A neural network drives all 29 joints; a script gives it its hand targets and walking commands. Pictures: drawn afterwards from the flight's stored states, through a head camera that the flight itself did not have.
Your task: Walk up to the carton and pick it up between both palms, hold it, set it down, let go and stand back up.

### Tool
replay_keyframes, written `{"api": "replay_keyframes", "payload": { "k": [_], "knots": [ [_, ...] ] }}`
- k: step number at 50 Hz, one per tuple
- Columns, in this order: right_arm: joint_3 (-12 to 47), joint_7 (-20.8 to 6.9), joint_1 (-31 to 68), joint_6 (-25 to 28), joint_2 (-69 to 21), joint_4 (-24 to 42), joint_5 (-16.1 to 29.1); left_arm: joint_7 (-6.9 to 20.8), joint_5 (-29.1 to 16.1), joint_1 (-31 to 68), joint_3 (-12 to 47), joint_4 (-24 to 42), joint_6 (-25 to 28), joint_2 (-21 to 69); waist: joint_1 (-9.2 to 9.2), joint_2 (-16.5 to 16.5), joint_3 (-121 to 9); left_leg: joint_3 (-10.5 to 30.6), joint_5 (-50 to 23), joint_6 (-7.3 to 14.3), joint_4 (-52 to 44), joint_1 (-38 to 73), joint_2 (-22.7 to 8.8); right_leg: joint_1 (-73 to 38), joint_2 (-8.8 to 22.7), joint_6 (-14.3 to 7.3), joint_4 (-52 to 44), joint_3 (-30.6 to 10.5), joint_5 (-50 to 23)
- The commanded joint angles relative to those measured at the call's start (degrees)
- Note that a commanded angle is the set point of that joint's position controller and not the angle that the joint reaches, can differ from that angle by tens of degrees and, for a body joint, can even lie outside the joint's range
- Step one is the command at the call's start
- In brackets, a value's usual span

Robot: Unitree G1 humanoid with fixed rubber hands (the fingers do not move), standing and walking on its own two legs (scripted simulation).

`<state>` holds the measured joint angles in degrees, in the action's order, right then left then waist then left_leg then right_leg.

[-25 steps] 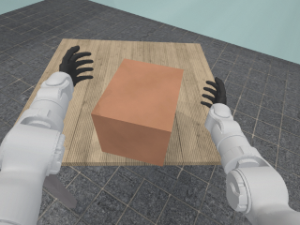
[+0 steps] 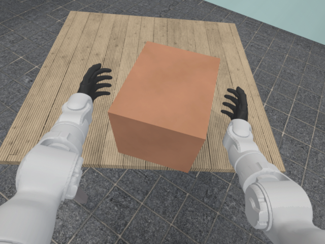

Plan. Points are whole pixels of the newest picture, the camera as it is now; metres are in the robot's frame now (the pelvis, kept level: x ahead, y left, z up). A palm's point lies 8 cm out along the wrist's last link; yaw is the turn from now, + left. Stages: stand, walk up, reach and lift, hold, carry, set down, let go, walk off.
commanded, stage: reach and lift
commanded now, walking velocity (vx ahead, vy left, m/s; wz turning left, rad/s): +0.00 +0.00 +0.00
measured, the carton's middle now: (167, 107) +0.47 -0.03 +0.03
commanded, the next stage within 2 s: none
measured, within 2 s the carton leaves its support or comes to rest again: leaves its support in 1.80 s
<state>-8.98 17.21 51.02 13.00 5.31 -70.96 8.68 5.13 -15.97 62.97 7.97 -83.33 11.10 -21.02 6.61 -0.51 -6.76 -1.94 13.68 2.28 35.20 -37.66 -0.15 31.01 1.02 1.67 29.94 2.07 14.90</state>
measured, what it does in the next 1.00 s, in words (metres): stands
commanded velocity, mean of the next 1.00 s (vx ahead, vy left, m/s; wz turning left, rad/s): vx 0.00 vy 0.00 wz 0.00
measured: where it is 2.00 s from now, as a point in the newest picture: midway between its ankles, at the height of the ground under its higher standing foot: outside the picture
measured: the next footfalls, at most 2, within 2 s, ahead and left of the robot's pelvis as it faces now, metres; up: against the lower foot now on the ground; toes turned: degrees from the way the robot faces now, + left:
none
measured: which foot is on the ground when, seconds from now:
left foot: down 0.00-1.00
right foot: down 0.00-1.00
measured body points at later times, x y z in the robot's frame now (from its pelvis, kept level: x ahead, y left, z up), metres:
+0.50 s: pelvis -0.01 +0.00 +0.00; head +0.07 +0.05 +0.44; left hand +0.48 +0.13 +0.08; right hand +0.41 -0.17 +0.06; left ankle +0.02 +0.08 -0.73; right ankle -0.02 -0.15 -0.73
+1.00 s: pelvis -0.01 +0.01 +0.00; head +0.07 +0.06 +0.44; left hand +0.48 +0.13 +0.08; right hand +0.41 -0.17 +0.06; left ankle +0.02 +0.08 -0.73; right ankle -0.02 -0.15 -0.73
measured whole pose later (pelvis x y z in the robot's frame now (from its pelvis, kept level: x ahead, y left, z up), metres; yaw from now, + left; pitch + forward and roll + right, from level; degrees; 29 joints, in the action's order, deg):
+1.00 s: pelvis -0.01 +0.01 +0.00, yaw +0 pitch +16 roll -3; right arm -26.8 17.6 51.0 15.7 -2.5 -71.3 -7.9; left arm 2.9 2.7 65.0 0.9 -82.8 10.3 -13.1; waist 6.6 -3.1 -8.0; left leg -1.9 13.5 2.3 36.1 -38.8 -0.2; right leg 31.7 1.0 2.2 29.9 2.1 14.1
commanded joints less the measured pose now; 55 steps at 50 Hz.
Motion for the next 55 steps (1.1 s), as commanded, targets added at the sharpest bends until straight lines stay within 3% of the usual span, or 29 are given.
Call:
{"api": "replay_keyframes", "payload": {
  "k": [1, 6, 20, 32, 34, 39, 42, 43, 49, 52, 54, 55],
  "knots": [
    [-3.05, -0.93, 24.28, 3.46, 3.78, 7.18, -1.24, -1.04, 3.42, 27.73, -0.67, 11.00, 3.25, -2.74, 9.18, 10.81, -47.67, 4.79, -37.38, -8.51, 5.20, 35.05, -1.87, 4.47, -3.78, -1.51, -2.28, 3.81, -27.36],
    [-3.32, -1.29, 24.58, 3.64, 1.68, 6.87, -1.77, -1.31, 4.17, 27.81, -0.77, 11.39, 3.31, 0.60, 9.18, 9.97, -46.61, 5.02, -37.11, -8.35, 4.94, 34.80, -2.04, 5.27, -3.84, -1.59, -2.49, 3.69, -26.28],
    [-8.22, 0.32, 26.71, 2.68, -5.02, 7.84, -8.50, -2.69, 11.30, 29.16, -9.04, 8.15, 1.22, 4.44, 7.21, 4.47, -38.96, 3.04, -23.98, -5.45, 2.04, 27.09, -0.85, -1.57, -3.03, -0.58, -2.43, 2.20, -25.18],
    [-11.53, 0.63, 25.98, 3.51, -7.31, 7.87, -10.50, -4.03, 14.43, 29.36, -10.54, 12.81, 0.08, 8.89, 7.23, 8.25, -40.41, 2.66, -29.24, -7.02, 3.35, 30.45, -1.25, 0.22, -3.70, -1.10, -2.49, 2.81, -24.82],
    [-11.05, 0.38, 25.79, 3.34, -7.68, 8.07, -10.47, -3.94, 14.58, 28.51, -10.96, 11.05, -0.21, 9.55, 6.61, 7.57, -38.85, 2.71, -28.52, -6.80, 3.03, 30.24, -1.19, -0.19, -3.60, -1.03, -2.66, 2.67, -24.26],
    [-12.46, 0.04, 25.95, 3.38, -8.51, 7.71, -11.83, -3.58, 15.43, 29.03, -10.97, 11.65, -0.10, 10.92, 7.47, 7.72, -37.94, 2.62, -27.53, -6.90, 2.75, 30.53, -1.35, 0.45, -3.61, -1.23, -3.32, 3.08, -22.21],
    [-13.07, -0.51, 26.13, 3.95, -10.05, 7.66, -12.88, -3.17, 16.95, 28.66, -12.36, 11.48, 0.23, 12.10, 6.48, 7.62, -37.68, 2.40, -27.49, -6.74, 2.61, 30.60, -1.42, 0.27, -3.32, -1.33, -3.49, 3.02, -21.61],
    [-13.88, -0.61, 26.21, 4.22, -10.18, 7.59, -13.70, -3.03, 17.31, 28.93, -12.46, 11.29, 0.29, 12.80, 7.20, 8.03, -37.87, 2.24, -27.72, -7.06, 2.44, 30.77, -1.38, 0.09, -3.36, -1.32, -3.64, 3.22, -21.74],
    [-17.64, -3.29, 25.31, 6.63, -16.28, 6.90, -20.20, -0.69, 23.37, 27.32, -17.16, 9.85, 1.68, 19.21, 6.75, 7.68, -36.60, 1.55, -28.88, -7.12, 1.01, 33.05, -1.46, -2.29, -2.92, -1.44, -5.12, 4.01, -21.86],
    [-18.58, -6.37, 26.05, 8.38, -27.34, 8.19, -26.42, 1.91, 29.16, 27.43, -20.74, 7.99, 2.67, 28.83, 6.30, 7.00, -36.12, 0.48, -28.96, -6.76, -0.08, 33.71, -1.22, -5.41, -2.67, -1.53, -6.29, 4.43, -23.07],
    [-18.86, -10.27, 27.41, 9.43, -39.32, 7.88, -32.42, 5.35, 34.39, 27.54, -23.57, 4.27, 3.73, 39.51, 5.74, 7.20, -33.59, -0.15, -29.00, -6.45, -1.56, 34.30, -1.19, -7.51, -2.28, -1.70, -7.06, 4.73, -22.95],
    [-18.77, -11.46, 27.93, 10.03, -41.91, 8.00, -34.05, 5.83, 35.88, 26.98, -24.69, 2.77, 4.38, 41.28, 4.28, 7.82, -35.20, -0.52, -29.68, -6.55, -1.73, 34.56, -1.29, -8.45, -2.33, -1.85, -7.00, 4.50, -24.00]
  ]
}}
